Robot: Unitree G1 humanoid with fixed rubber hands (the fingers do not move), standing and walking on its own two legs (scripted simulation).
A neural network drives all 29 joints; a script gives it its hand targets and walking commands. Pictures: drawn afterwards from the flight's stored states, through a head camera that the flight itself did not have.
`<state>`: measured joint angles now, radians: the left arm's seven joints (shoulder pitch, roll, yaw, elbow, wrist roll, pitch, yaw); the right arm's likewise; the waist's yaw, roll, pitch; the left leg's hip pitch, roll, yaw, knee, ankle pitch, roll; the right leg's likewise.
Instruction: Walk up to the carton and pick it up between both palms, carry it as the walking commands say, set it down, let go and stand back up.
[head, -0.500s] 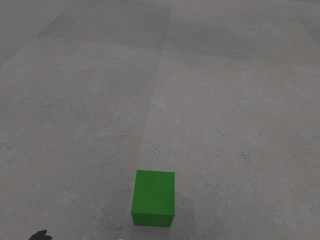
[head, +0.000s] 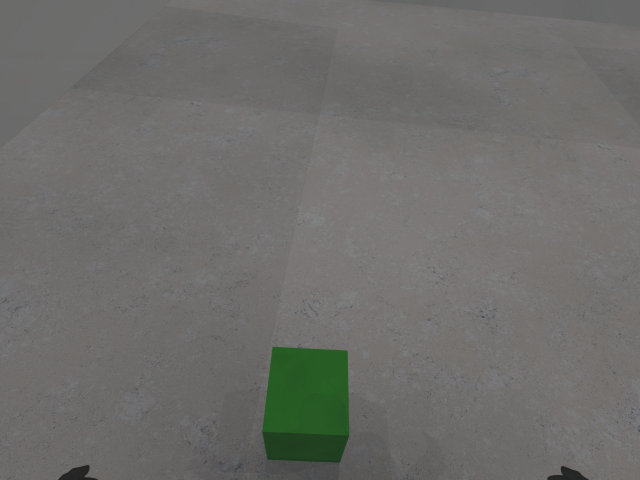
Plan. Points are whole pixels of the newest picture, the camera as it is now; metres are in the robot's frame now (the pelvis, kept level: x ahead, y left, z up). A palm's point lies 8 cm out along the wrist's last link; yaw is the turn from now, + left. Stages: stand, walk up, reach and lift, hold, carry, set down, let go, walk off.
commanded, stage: walk up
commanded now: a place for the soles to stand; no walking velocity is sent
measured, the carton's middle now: (306, 406) +0.43 +0.02 -0.61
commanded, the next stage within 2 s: reach and lift in 0.56 s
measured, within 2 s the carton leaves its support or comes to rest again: neither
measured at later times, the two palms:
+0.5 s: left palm out of the picture +0.09 +0.33 -0.10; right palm out of the picture +0.09 -0.32 -0.06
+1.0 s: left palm (105, 444) +0.19 +0.28 -0.10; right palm (553, 466) +0.19 -0.30 -0.08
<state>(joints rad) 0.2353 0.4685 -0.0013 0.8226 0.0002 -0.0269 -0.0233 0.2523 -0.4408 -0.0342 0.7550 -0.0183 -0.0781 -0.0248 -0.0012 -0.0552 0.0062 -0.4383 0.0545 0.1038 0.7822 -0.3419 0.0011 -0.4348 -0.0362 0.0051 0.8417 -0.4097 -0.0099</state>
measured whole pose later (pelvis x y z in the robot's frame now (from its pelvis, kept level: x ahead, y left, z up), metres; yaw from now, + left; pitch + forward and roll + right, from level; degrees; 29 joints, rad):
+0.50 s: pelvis -0.01 +0.01 +0.00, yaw -1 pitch +0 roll +1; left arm 0.22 0.47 0.00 0.86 0.00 -0.03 -0.02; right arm 0.25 -0.44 -0.03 0.78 -0.02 -0.06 -0.02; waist 0.00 -0.06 0.01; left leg -0.44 0.05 0.12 0.78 -0.33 0.01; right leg -0.43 -0.04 0.02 0.83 -0.39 0.00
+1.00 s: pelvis +0.00 +0.01 +0.00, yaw +0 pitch +3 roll +1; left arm 0.00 0.35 0.07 0.60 0.00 0.08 -0.03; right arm 0.01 -0.35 -0.15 0.65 -0.02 0.04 0.04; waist 0.00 -0.05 0.22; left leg -0.50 0.04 0.09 0.78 -0.33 0.00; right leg -0.48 -0.04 0.01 0.83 -0.39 0.02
